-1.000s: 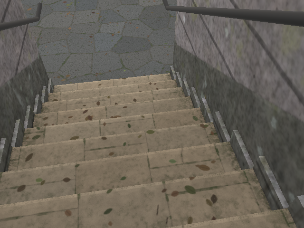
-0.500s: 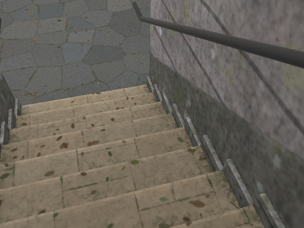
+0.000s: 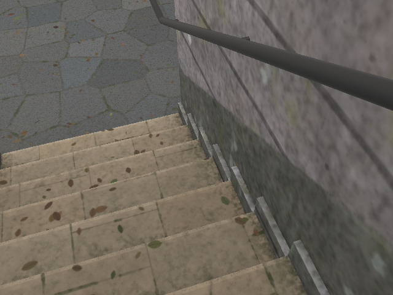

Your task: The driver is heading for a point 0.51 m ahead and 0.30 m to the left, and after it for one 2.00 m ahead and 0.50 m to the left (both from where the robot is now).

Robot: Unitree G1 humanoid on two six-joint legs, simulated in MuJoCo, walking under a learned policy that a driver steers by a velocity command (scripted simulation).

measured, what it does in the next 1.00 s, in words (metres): goes down, turning left: left foot 0.15 m lower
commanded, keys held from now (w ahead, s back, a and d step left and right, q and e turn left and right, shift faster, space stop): w+q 0.70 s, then q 0.30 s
